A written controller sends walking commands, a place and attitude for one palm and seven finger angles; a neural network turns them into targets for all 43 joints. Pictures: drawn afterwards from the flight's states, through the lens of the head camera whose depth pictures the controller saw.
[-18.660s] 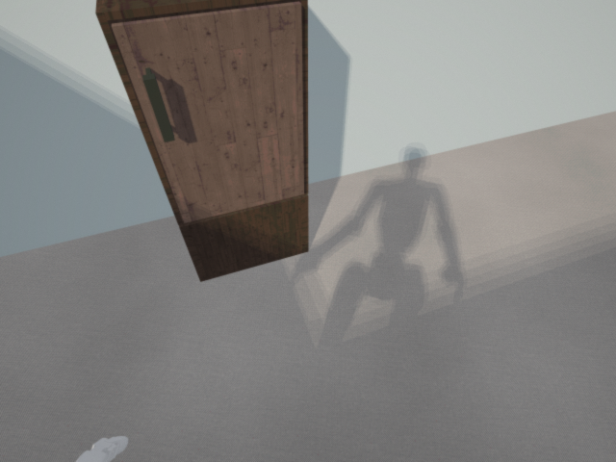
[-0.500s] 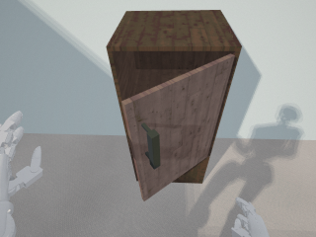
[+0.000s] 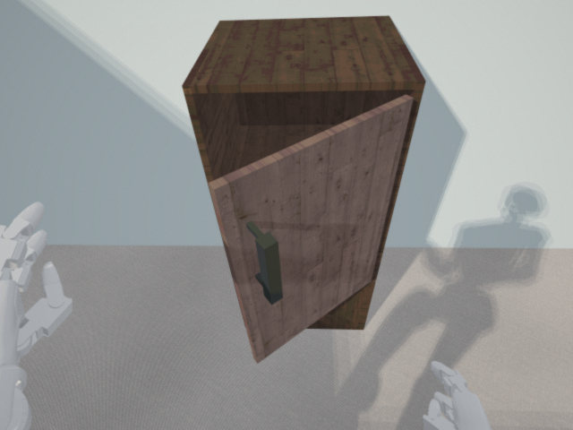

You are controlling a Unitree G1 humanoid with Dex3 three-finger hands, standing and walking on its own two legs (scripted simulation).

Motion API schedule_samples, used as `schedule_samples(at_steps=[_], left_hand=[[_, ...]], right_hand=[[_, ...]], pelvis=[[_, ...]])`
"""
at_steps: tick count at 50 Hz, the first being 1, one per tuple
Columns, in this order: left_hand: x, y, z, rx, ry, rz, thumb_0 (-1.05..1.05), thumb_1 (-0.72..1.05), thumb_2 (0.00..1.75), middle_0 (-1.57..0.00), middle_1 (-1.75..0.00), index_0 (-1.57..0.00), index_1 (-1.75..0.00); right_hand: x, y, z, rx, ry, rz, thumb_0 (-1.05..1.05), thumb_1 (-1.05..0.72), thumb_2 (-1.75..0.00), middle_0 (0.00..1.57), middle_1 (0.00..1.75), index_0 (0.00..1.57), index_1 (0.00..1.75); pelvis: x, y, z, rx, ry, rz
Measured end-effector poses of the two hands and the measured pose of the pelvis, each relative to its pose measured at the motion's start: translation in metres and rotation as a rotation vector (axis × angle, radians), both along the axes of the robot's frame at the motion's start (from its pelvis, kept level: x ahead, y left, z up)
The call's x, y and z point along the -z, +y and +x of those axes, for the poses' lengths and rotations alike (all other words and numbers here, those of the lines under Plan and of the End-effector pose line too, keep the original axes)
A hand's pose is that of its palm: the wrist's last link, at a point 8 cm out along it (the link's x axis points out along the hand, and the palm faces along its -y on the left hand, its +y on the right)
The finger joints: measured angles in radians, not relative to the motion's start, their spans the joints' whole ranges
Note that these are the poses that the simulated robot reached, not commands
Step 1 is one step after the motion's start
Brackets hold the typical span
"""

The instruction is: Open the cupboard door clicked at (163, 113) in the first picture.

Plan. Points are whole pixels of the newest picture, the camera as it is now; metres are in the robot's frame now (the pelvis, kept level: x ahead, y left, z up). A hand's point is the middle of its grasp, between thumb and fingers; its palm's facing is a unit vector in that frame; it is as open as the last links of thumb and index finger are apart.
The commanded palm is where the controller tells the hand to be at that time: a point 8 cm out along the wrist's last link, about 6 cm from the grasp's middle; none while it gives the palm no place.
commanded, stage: step back with the hand held close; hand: left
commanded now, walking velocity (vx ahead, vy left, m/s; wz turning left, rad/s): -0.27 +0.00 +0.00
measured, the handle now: (263, 262) +0.38 +0.10 +0.00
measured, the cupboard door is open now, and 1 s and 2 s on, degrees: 38 38 38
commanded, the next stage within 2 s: stop stepping back and stand still in 1.28 s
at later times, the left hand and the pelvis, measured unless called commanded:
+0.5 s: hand (12, 355) +0.13 +0.29 +0.15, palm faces +0.39 -0.77 -0.50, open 7.4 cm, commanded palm +0.08 +0.33 +0.17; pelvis -0.07 +0.03 -0.01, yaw -1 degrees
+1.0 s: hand out of the picture +0.06 +0.30 +0.16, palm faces +0.47 -0.71 -0.52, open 7.4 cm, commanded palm -0.01 +0.33 +0.17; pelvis -0.13 +0.03 -0.03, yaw +3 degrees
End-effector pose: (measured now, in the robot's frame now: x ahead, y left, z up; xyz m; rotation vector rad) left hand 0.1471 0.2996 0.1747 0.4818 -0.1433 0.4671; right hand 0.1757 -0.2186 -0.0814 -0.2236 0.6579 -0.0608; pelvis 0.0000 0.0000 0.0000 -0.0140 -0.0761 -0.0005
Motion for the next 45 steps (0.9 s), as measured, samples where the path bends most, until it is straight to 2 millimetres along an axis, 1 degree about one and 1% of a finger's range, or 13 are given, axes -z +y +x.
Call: schedule_samples(at_steps=[3,6,9,13,17,22,28,32,37,45], left_hand=[[-0.004,0.002,0.002,0.017,-0.010,0.037,0.02,0.89,0.90,-0.21,-0.30,-0.21,-0.30],[-0.002,0.002,0.004,0.048,0.017,0.057,0.02,0.89,0.90,-0.21,-0.30,-0.20,-0.30],[0.004,0.001,0.004,0.085,0.059,0.062,0.02,0.89,0.90,-0.21,-0.30,-0.20,-0.30],[0.009,0.004,-0.003,0.123,0.094,0.074,0.02,0.89,0.90,-0.22,-0.30,-0.21,-0.30],[0.006,0.013,-0.016,0.133,0.073,0.098,0.02,0.89,0.90,-0.22,-0.30,-0.21,-0.30],[0.003,0.025,-0.038,0.117,0.021,0.113,0.02,0.89,0.90,-0.22,-0.30,-0.21,-0.30],[0.007,0.033,-0.067,0.081,-0.025,0.126,0.02,0.89,0.90,-0.22,-0.30,-0.21,-0.30],[0.010,0.034,-0.084,0.057,-0.065,0.131,0.02,0.89,0.90,-0.22,-0.30,-0.21,-0.30],[0.007,0.033,-0.101,0.045,-0.118,0.138,0.02,0.89,0.90,-0.22,-0.30,-0.21,-0.30],[0.001,0.031,-0.113,0.091,-0.154,0.165,0.02,0.89,0.90,-0.22,-0.30,-0.21,-0.30]], right_hand=[[-0.002,-0.002,-0.002,0.013,0.008,-0.003,0.02,-0.91,-0.90,0.20,0.30,0.20,0.30],[-0.004,-0.006,-0.007,0.038,0.020,-0.017,0.02,-0.91,-0.90,0.20,0.30,0.20,0.30],[-0.005,-0.011,-0.015,0.072,0.034,-0.034,0.02,-0.91,-0.90,0.20,0.30,0.20,0.30],[-0.006,-0.014,-0.031,0.117,0.056,-0.052,0.02,-0.91,-0.90,0.20,0.30,0.20,0.30],[-0.008,-0.011,-0.048,0.139,0.069,-0.068,0.02,-0.91,-0.90,0.20,0.30,0.20,0.30],[-0.009,-0.001,-0.068,0.130,0.059,-0.077,0.02,-0.91,-0.90,0.20,0.30,0.20,0.30],[-0.004,0.014,-0.090,0.097,0.036,-0.070,0.02,-0.91,-0.90,0.20,0.30,0.20,0.30],[0.003,0.019,-0.104,0.069,0.035,-0.067,0.02,-0.91,-0.90,0.20,0.30,0.20,0.30],[0.010,0.020,-0.120,0.046,0.048,-0.070,0.02,-0.91,-0.89,0.20,0.30,0.20,0.30],[0.011,0.015,-0.142,0.051,0.056,-0.094,0.02,-0.91,-0.89,0.20,0.30,0.20,0.30]], pelvis=[[0.000,0.001,-0.004,0.003,0.029,-0.006],[0.000,0.004,-0.010,0.011,0.055,-0.006],[0.000,0.009,-0.016,0.018,0.073,-0.003],[0.002,0.016,-0.026,0.024,0.083,0.001],[0.003,0.022,-0.038,0.026,0.080,0.004],[0.007,0.029,-0.057,0.026,0.070,0.006],[0.015,0.034,-0.080,0.016,0.053,0.006],[0.021,0.033,-0.092,-0.008,0.043,0.000],[0.025,0.031,-0.105,-0.019,0.039,-0.004],[0.027,0.032,-0.127,-0.037,0.055,-0.008]])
